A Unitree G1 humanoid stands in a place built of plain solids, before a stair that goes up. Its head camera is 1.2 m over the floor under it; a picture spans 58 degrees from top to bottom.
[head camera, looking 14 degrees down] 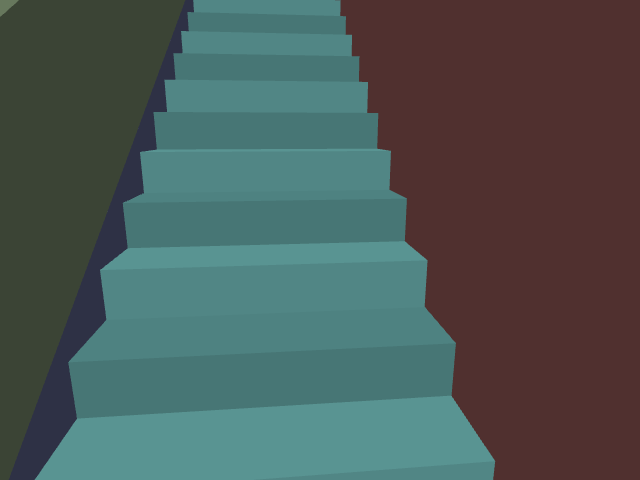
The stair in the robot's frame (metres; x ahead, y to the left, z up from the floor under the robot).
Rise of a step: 0.19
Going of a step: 0.29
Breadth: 1.16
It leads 6 degrees to the left of straight ahead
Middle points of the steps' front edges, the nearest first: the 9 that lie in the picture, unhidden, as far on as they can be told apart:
1.18 0.15 0.56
1.47 0.18 0.74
1.76 0.21 0.93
2.05 0.24 1.12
2.34 0.27 1.30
2.62 0.29 1.49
2.91 0.32 1.67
3.20 0.35 1.86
3.49 0.38 2.04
